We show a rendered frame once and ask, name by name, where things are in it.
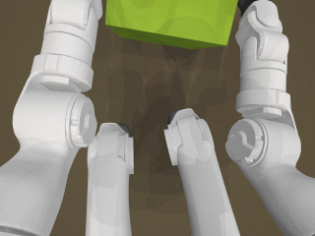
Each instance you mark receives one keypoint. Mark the right robot upper arm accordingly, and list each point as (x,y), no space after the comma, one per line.
(266,152)

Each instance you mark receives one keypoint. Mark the carton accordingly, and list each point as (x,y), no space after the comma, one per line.
(190,24)

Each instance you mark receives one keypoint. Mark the right robot shin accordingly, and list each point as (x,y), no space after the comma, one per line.
(202,124)

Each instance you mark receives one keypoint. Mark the right robot forearm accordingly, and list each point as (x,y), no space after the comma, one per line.
(263,65)

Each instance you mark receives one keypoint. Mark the robot left foot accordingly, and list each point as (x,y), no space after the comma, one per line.
(125,129)

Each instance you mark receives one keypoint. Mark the left robot upper arm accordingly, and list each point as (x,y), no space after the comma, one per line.
(51,126)

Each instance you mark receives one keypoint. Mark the robot right hand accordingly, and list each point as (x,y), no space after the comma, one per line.
(244,4)

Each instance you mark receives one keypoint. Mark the left robot forearm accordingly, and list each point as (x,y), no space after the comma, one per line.
(66,56)

